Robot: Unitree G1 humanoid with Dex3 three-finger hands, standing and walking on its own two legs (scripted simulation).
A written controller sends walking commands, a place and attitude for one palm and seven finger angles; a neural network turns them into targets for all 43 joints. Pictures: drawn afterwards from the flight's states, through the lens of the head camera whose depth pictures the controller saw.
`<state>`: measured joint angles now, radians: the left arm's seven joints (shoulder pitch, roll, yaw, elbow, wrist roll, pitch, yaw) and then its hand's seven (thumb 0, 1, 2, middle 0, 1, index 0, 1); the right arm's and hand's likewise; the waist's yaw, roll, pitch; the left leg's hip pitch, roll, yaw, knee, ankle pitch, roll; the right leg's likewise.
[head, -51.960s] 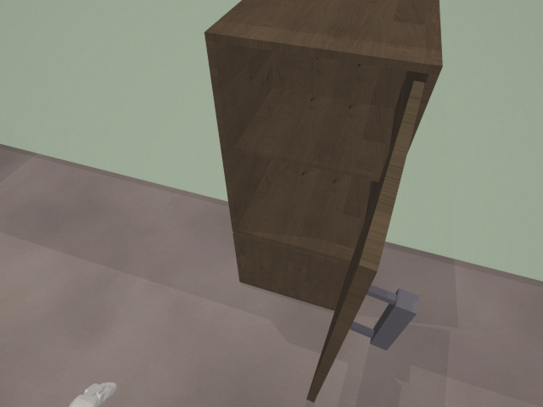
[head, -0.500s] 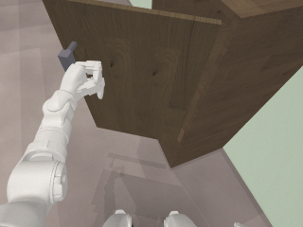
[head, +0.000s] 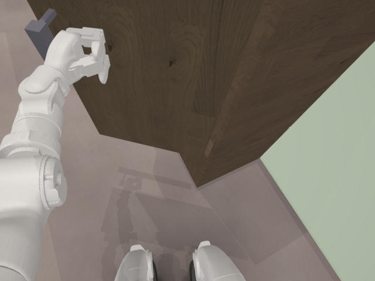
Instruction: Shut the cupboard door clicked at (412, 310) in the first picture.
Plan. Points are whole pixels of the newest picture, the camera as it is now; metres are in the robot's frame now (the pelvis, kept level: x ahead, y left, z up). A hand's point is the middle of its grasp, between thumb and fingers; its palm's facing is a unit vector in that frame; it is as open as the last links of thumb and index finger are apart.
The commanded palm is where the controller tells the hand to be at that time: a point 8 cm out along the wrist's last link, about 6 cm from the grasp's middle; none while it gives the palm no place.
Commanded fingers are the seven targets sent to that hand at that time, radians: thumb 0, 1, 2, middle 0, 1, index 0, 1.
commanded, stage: push the door shut along its arc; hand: left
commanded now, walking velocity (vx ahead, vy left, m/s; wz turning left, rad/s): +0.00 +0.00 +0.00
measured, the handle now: (58, 49) +0.57 +0.19 +0.11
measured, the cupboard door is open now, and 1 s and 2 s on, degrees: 51 36 36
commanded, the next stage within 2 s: pull the fist back off the door in 0.38 s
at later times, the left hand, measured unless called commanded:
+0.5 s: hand (122, 51) +0.55 +0.07 +0.12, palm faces -0.46 -0.89 -0.04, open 3.7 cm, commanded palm +0.58 +0.08 +0.11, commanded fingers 0.00 0.90 0.90 -1.30 -1.50 -1.30 -1.50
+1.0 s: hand (134, 47) +0.55 +0.04 +0.13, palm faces +0.02 -1.00 -0.01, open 3.1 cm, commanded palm +0.50 +0.10 +0.11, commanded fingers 0.00 0.90 0.90 -1.30 -1.50 -1.30 -1.50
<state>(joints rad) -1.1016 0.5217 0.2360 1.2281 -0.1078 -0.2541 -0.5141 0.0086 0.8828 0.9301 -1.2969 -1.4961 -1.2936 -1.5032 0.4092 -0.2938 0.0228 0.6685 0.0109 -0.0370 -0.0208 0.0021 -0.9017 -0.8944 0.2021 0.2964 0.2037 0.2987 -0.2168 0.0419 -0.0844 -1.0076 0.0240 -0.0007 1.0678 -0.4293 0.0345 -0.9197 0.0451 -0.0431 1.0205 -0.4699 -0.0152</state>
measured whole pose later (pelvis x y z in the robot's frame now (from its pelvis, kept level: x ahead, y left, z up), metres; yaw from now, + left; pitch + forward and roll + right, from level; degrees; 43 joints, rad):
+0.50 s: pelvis +0.00 +0.00 -0.02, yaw +0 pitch +25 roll -4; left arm -1.32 0.49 0.12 1.30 -0.09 -0.17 -0.47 0.05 1.05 1.03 -1.30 -1.50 -1.29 -1.50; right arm 0.35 -0.27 0.03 0.73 -0.01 -0.10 -0.03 0.00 -0.90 -0.89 0.20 0.30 0.21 0.30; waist -0.23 0.05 -0.09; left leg -1.13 0.02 -0.02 1.15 -0.46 0.04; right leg -1.03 0.04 -0.06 1.10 -0.50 -0.02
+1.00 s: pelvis +0.02 -0.02 +0.01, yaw -1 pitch +20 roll -1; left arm -1.00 0.28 0.34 1.19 -0.01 -0.39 0.07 0.02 0.91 0.91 -1.30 -1.50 -1.29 -1.50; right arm 0.50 -0.25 0.00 0.64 -0.04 0.00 0.08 0.00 -0.90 -0.89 0.20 0.30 0.20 0.30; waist -0.21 0.07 -0.13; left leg -0.90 0.04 0.03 0.97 -0.42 0.00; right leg -0.85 0.06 -0.01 0.96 -0.47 -0.04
